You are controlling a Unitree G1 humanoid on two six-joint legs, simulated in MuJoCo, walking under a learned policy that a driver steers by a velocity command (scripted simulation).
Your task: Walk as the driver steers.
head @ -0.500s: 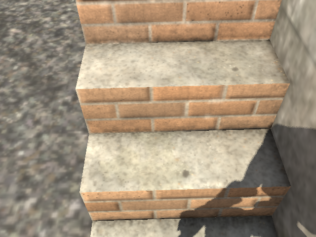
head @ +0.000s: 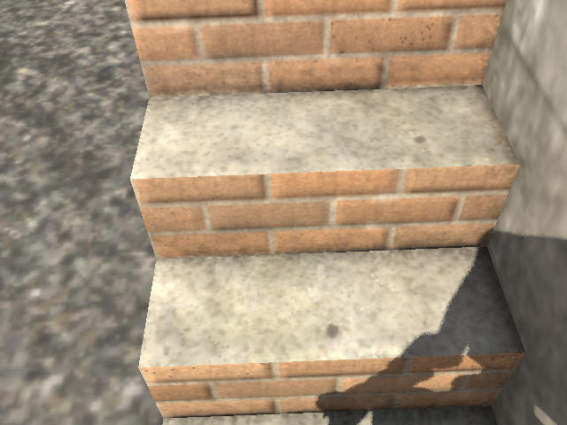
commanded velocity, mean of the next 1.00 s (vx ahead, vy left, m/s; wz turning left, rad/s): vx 0.37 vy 0.00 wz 0.00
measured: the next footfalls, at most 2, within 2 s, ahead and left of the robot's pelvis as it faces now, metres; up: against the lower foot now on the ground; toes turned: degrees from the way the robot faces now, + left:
left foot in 0.48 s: +0.14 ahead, +0.11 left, +0.00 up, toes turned +0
right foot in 0.90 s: +0.26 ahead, -0.14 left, +0.21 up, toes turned -10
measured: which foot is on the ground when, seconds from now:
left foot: down 0.00-0.24, up 0.26-0.46, down 0.48-0.98, up 1.00-1.00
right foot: down 0.00-0.48, up 0.50-0.88, down 0.90-1.00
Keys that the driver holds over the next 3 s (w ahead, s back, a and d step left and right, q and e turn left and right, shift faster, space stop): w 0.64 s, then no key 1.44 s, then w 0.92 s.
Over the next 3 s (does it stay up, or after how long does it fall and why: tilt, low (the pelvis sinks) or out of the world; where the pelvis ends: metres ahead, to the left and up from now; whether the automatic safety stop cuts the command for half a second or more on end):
stays up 0.05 -0.03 -0.01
